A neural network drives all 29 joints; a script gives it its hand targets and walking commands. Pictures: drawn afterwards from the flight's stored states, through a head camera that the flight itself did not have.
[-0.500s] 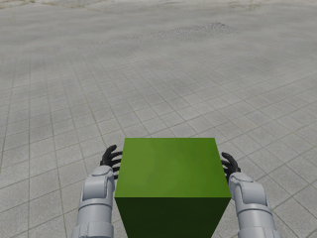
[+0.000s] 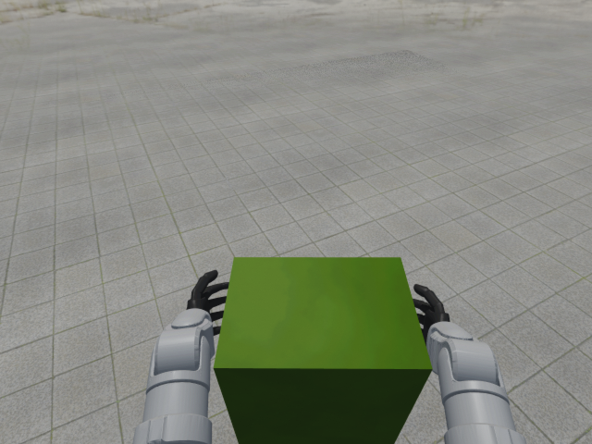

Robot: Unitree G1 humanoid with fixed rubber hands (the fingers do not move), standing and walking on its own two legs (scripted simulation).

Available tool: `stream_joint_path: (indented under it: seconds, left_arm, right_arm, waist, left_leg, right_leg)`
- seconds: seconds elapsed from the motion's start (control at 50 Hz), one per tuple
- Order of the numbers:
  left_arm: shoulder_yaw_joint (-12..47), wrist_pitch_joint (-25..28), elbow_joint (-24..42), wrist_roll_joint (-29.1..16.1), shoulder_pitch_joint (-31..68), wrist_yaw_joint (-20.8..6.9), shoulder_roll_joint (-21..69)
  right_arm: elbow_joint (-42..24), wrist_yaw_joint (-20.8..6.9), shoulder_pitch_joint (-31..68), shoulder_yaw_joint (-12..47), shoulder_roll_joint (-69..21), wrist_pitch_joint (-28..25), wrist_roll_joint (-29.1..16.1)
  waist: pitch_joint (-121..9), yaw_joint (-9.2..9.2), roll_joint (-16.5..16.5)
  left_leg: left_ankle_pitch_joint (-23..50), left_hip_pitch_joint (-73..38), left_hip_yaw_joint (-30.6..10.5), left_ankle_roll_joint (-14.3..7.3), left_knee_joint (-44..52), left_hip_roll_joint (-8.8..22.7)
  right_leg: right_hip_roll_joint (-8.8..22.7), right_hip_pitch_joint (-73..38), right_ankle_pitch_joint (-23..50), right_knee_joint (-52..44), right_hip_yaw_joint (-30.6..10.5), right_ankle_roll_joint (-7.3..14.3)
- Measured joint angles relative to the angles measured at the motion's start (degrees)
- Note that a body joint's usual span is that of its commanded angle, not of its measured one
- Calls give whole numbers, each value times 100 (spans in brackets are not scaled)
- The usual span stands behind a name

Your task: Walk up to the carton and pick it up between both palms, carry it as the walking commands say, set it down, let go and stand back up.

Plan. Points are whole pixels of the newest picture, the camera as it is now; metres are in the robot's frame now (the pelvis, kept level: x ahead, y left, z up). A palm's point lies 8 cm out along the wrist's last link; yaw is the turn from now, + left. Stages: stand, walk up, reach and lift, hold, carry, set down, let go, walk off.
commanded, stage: hold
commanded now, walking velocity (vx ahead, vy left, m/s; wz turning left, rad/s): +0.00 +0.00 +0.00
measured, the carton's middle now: (316, 356) +0.27 +0.00 -0.02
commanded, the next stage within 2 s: carry in 0.44 s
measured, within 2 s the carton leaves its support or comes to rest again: neither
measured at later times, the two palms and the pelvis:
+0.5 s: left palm (201, 324) +0.27 +0.16 +0.05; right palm (437, 338) +0.27 -0.17 +0.03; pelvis +0.00 +0.00 +0.00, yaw +0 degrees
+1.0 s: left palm (220, 383) +0.18 +0.11 +0.07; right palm (503, 399) +0.18 -0.22 +0.05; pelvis -0.09 -0.06 -0.03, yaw +0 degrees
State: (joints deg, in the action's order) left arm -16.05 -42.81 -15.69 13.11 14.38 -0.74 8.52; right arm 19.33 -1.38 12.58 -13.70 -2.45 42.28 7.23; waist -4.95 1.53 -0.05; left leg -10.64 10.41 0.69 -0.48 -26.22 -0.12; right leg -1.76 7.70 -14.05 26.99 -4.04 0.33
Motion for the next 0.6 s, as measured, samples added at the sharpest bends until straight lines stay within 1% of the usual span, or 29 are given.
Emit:
stream_joint_path:
  seconds: [0.46,0.54,0.6]
  left_arm:
    - [4,-3,6,0,-8,-7,-7]
    - [71,-87,192,-9,-6,-16,-35]
    - [127,-333,456,-107,-7,5,-44]
  right_arm:
    - [-8,1,-22,0,-17,-5,14]
    - [-181,1,-21,9,-43,56,15]
    - [-536,3,-20,35,-45,368,15]
  waist:
    - [22,-1,53]
    - [24,-1,124]
    - [23,1,51]
  left_leg:
    - [-10,31,0,8,-44,-9]
    - [-78,265,-1,35,-299,-16]
    - [-69,467,-36,79,-427,33]
  right_leg:
    - [6,50,-27,85,-2,-10]
    - [6,357,-180,500,18,-18]
    - [5,563,-184,637,137,13]
